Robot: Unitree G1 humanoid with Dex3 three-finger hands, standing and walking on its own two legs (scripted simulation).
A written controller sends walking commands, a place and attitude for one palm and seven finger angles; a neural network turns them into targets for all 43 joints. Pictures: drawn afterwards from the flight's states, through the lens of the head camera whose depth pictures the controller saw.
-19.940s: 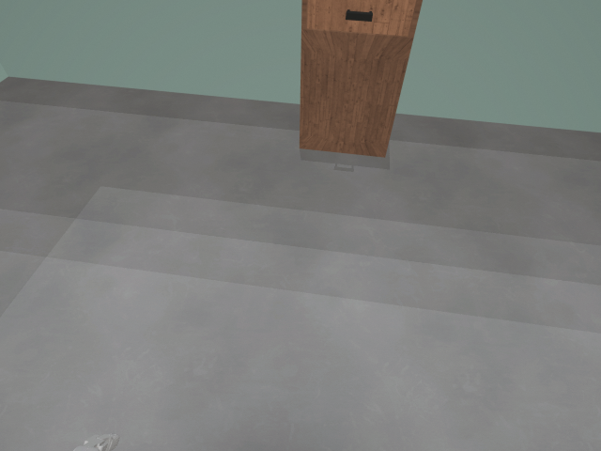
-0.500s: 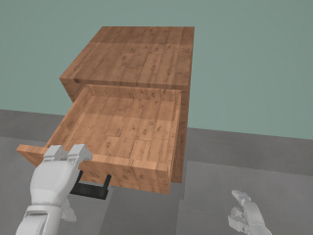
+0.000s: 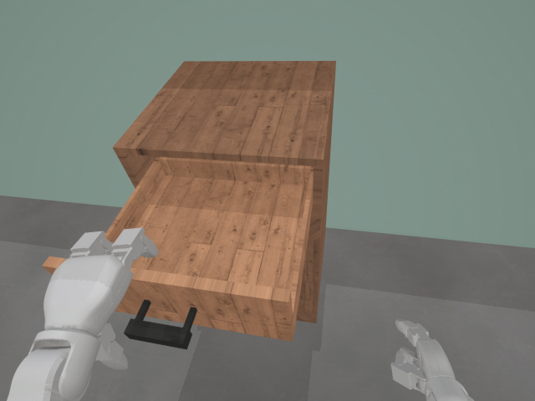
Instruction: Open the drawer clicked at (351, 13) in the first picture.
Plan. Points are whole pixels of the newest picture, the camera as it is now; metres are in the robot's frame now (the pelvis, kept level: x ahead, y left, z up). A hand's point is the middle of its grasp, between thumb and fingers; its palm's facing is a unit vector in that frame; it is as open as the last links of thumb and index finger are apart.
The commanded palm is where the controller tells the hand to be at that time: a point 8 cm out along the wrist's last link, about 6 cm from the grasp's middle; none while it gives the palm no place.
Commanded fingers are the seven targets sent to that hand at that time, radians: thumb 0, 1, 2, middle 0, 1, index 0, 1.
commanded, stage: draw the hand back to the body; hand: left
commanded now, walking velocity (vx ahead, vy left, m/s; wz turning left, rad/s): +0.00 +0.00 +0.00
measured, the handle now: (163, 321) +0.24 +0.24 -0.05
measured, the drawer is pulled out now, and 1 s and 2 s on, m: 0.30 0.30 0.30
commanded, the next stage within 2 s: step back with the hand held close in 1.66 s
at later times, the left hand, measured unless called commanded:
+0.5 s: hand (97, 310) +0.18 +0.25 +0.10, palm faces +0.05 -0.07 -1.00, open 13.8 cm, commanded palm +0.15 +0.25 +0.16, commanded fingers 0.00 -0.50 0.30 -0.30 -1.20 -0.30 -1.20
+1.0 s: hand (105, 278) +0.20 +0.23 +0.15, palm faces +0.38 -0.84 -0.39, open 12.6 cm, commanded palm +0.15 +0.27 +0.17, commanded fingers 0.00 0.13 0.57 -0.25 -0.80 -0.25 -0.80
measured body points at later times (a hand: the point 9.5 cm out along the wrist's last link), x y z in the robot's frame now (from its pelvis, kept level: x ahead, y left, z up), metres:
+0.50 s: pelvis -0.01 +0.00 +0.00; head +0.00 -0.04 +0.45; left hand +0.18 +0.25 +0.16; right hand +0.22 -0.20 -0.09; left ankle -0.04 +0.13 -0.74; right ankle +0.01 -0.13 -0.74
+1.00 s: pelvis +0.02 +0.00 +0.00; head +0.01 -0.01 +0.45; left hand +0.18 +0.27 +0.17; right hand +0.21 -0.20 -0.08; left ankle -0.04 +0.13 -0.74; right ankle +0.01 -0.13 -0.74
